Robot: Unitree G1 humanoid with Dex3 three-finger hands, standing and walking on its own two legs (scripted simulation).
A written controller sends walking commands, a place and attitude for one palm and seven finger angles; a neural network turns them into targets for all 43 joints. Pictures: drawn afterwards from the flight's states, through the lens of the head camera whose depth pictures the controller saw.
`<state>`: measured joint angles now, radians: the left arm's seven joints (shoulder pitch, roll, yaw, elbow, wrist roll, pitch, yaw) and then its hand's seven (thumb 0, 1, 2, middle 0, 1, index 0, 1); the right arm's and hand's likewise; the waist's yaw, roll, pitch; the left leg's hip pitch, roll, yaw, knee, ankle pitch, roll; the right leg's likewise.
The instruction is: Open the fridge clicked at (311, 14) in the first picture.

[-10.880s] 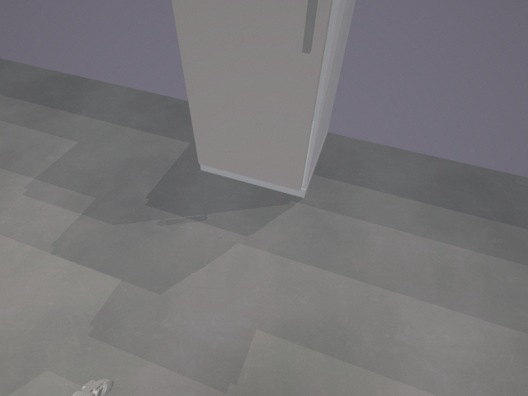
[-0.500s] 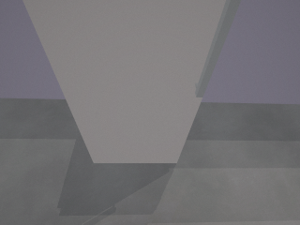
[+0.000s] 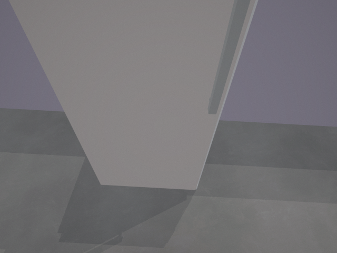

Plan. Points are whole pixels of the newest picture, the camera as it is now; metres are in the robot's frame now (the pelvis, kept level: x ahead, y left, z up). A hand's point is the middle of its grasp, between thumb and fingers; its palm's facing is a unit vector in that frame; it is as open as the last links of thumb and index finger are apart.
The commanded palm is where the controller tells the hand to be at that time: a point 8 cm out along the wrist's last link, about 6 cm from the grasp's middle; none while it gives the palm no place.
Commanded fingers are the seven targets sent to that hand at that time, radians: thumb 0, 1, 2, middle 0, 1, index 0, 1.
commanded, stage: come to a stop and stand still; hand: right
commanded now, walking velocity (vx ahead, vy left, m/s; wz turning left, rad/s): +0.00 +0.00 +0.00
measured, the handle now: (227, 44) +0.54 -0.10 +0.24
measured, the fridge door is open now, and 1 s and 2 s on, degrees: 0 0 0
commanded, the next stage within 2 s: look again from close up in 0.10 s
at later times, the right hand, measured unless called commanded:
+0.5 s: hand out of the picture +0.02 -0.15 -0.17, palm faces +0.01 +0.98 -0.20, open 7.3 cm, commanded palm none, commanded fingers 0.00 -0.90 -0.90 0.20 0.30 0.20 0.30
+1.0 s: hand out of the picture +0.00 -0.13 -0.17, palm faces +0.03 +0.98 -0.19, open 7.4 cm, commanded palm none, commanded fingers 0.00 -0.90 -0.90 0.20 0.30 0.20 0.30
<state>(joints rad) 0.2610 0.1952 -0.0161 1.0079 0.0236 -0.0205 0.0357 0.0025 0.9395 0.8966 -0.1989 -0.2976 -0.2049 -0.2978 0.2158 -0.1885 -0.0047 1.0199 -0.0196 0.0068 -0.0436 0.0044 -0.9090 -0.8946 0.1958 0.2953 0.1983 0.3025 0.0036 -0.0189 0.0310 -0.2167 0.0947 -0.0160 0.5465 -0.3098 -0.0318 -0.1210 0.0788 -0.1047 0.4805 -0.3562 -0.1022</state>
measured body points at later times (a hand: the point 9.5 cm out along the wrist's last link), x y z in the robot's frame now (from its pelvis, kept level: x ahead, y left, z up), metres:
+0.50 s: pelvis +0.00 +0.03 +0.00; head +0.02 +0.02 +0.45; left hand +0.00 +0.25 -0.15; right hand +0.02 -0.20 -0.16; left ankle -0.02 +0.18 -0.73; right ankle -0.06 -0.04 -0.73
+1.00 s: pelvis -0.01 +0.05 +0.01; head +0.01 +0.04 +0.46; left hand +0.01 +0.27 -0.15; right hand +0.00 -0.18 -0.16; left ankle -0.02 +0.18 -0.73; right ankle -0.06 -0.04 -0.73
